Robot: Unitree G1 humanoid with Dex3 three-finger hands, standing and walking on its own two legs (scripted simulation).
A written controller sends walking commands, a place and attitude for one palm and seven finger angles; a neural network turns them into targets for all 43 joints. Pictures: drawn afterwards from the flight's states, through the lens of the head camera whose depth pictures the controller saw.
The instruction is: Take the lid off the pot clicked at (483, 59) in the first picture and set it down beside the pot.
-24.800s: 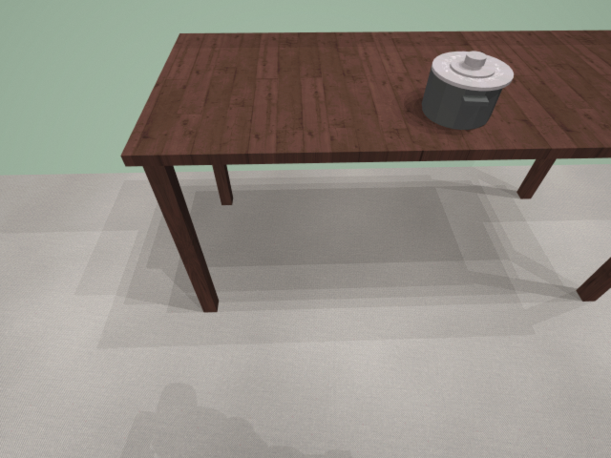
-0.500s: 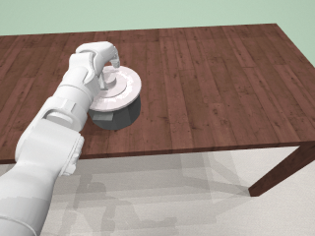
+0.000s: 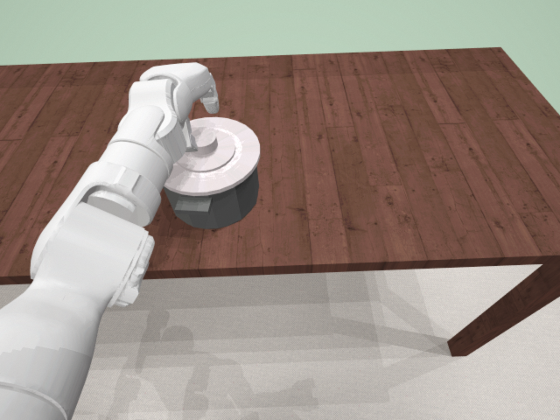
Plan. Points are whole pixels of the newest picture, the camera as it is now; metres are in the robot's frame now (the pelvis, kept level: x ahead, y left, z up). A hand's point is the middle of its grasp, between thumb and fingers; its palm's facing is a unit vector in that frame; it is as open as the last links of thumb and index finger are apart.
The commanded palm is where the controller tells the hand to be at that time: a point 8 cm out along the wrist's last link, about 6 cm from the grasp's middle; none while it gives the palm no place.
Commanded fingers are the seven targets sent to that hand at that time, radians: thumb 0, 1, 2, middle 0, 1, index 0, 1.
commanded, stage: raise the hand to come down again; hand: left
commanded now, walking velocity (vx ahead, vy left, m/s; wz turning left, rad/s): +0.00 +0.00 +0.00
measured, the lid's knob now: (203, 141) +0.52 +0.09 +0.11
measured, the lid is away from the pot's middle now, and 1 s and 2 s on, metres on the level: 0.01 0.01 0.01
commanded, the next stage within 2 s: move the open hand above the knob in 0.28 s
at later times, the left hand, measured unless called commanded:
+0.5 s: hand (187, 119) +0.50 +0.10 +0.17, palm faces -0.31 -0.03 -0.95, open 10.4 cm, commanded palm +0.50 +0.10 +0.23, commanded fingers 0.00 -0.19 1.14 -0.65 -0.38 -0.65 -0.38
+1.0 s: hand (190, 122) +0.49 +0.09 +0.17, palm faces -0.30 -0.03 -0.95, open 10.4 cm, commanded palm +0.48 +0.10 +0.23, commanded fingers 0.00 -0.19 1.14 -0.65 -0.38 -0.65 -0.38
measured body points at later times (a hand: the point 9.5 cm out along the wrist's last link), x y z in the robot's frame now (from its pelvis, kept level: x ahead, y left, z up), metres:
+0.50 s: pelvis +0.00 +0.00 +0.00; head +0.05 -0.02 +0.45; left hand +0.51 +0.10 +0.22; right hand +0.02 -0.27 -0.14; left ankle -0.03 +0.09 -0.74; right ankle -0.01 -0.13 -0.74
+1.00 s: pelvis +0.00 +0.00 +0.00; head +0.03 -0.02 +0.45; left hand +0.50 +0.09 +0.23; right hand +0.07 -0.26 -0.13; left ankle -0.03 +0.09 -0.74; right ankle -0.01 -0.13 -0.74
